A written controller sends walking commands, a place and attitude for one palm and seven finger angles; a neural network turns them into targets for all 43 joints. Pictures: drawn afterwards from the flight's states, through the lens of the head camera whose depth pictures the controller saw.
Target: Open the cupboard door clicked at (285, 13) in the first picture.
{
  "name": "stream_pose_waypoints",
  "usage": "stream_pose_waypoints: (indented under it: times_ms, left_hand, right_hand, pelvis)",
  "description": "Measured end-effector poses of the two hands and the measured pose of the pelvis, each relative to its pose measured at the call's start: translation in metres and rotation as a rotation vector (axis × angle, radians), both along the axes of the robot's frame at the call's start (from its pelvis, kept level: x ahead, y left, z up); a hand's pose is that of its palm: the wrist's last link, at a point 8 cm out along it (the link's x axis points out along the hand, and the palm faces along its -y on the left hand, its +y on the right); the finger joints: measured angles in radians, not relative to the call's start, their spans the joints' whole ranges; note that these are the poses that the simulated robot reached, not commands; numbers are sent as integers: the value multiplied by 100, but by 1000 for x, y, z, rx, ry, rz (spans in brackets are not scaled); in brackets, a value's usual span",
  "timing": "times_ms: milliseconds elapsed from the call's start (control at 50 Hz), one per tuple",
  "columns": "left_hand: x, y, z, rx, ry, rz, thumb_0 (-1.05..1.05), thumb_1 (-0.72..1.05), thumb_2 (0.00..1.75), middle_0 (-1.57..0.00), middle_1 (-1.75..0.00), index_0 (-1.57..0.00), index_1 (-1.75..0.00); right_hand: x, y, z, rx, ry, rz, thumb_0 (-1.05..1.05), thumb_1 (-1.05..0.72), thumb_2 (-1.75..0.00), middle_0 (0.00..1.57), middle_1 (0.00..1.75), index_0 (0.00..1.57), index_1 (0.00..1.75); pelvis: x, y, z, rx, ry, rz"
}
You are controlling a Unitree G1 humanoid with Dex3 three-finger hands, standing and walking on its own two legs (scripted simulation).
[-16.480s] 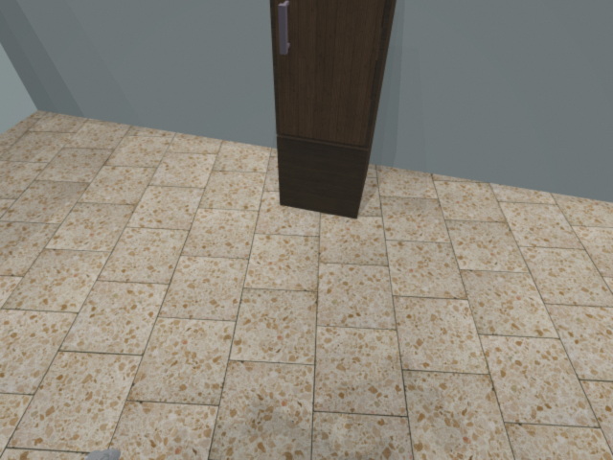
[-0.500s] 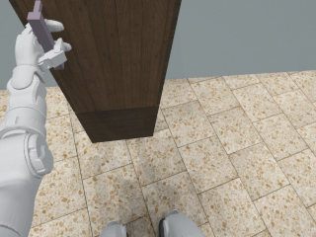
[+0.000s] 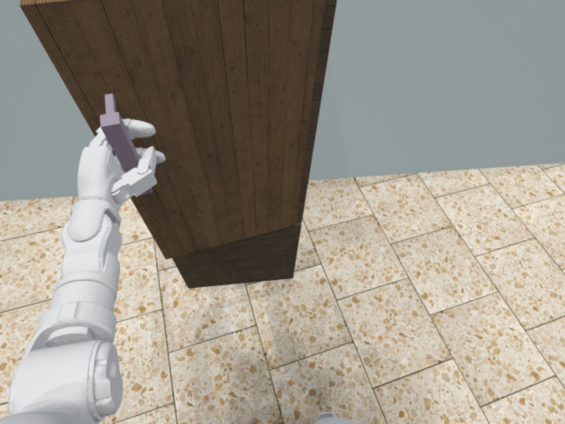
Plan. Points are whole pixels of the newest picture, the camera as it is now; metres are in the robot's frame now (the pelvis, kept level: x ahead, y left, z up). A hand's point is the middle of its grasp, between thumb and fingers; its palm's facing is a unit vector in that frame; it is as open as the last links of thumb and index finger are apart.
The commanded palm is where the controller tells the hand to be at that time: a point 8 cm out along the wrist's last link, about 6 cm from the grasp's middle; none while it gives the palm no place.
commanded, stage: pull the door open along its arc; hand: left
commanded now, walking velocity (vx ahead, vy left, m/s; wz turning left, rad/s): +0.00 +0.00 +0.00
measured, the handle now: (128, 147) +0.50 +0.19 +0.09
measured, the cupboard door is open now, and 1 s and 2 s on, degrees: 12 50 55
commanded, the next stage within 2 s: open thumb and fingers to let go in 0.62 s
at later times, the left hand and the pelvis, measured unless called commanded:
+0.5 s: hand (226, 242) +0.33 +0.05 +0.09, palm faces +0.41 -0.91 -0.03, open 5.8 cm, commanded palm +0.27 +0.07 +0.09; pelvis +0.00 -0.03 +0.01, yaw +5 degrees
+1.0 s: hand (247, 257) +0.31 +0.03 +0.09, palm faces +0.40 -0.92 -0.05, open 7.7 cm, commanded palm +0.26 +0.06 +0.09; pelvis -0.01 -0.05 +0.01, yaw +6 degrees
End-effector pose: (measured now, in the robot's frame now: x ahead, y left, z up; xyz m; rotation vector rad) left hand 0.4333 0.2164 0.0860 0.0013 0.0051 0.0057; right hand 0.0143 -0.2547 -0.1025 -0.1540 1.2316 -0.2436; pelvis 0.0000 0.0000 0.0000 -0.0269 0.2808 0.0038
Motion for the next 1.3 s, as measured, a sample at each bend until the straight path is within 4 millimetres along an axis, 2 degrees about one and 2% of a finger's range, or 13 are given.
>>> stream_pose_waypoints:
  times_ms: [40, 140, 240, 320, 400, 520, 700, 880, 1000, 1200, 1300]
  left_hand:
    - [-14, -6, -1, -19, -4, 10, 1, 73, 76, -39, -135, -40, -135]
    - [-51, -30, -2, -102, -20, 214, 3, 70, 75, -38, -135, -40, -135]
    - [-85, -61, 1, -59, -6, 376, 1, 71, 77, -36, -135, -40, -135]
    - [-107, -85, 3, -16, 18, 438, 0, 73, 78, -36, -135, -40, -135]
    - [-124, -104, 4, -5, 31, 458, 0, 72, 77, -36, -135, -39, -135]
    - [-145, -128, 6, 24, 28, 409, 1, 70, 74, -38, -135, -38, -135]
    - [-170, -159, 9, 47, 53, 303, 1, 69, 72, -37, -133, -37, -135]
    - [-163, -149, 10, 42, 58, 411, 2, 60, 75, -38, -132, -38, -134]
    - [-163, -148, 10, 45, 40, 402, 2, 39, 68, -37, -130, -38, -130]
    - [-161, -146, 10, 41, 34, 386, 1, -18, 44, -33, -123, -33, -123]
    - [-161, -144, 10, 38, 37, 369, 0, -37, 36, -31, -115, -32, -115]
  right_hand:
    - [20, 0, 2, 7, -57, 17, 0, -91, -89, 20, 30, 20, 30]
    - [73, 6, 6, 32, -190, 107, 0, -91, -89, 20, 30, 20, 30]
    - [119, 17, 10, 61, -289, 203, 0, -91, -89, 20, 30, 20, 30]
    - [143, 27, 13, 79, -337, 253, 0, -91, -89, 20, 30, 20, 30]
    - [157, 33, 16, 91, -364, 280, 0, -91, -89, 20, 30, 20, 30]
    - [160, 31, 16, 114, -376, 292, 1, -91, -89, 20, 30, 20, 30]
    - [157, 17, 17, 131, -387, 273, 1, -91, -89, 20, 30, 20, 30]
    - [159, 6, 15, 91, -368, 299, 1, -91, -89, 20, 30, 20, 30]
    - [155, 6, 15, 89, -373, 298, 1, -91, -89, 20, 30, 20, 30]
    - [140, 17, 12, 87, -351, 285, 1, -91, -89, 20, 30, 20, 30]
    - [133, 24, 13, 92, -346, 277, 1, -91, -89, 20, 30, 20, 30]
  pelvis:
    - [2, -1, 2, 2, -15, -1]
    - [3, -3, 5, 7, -44, 12]
    - [2, -7, 5, 15, -73, 34]
    - [1, -13, 5, 22, -101, 52]
    - [-1, -19, 6, 28, -129, 68]
    - [-2, -30, 6, 36, -160, 80]
    - [-1, -43, 9, 47, -198, 83]
    - [-9, -50, 10, 53, -201, 98]
    - [-13, -48, 9, 54, -193, 99]
    - [-19, -38, 9, 48, -195, 91]
    - [-21, -32, 9, 44, -196, 83]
